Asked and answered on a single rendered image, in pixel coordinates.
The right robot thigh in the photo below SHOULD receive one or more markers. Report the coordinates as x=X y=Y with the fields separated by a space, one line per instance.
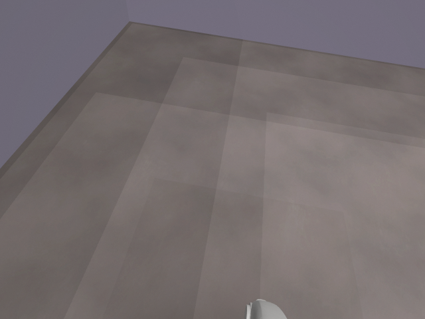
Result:
x=263 y=310

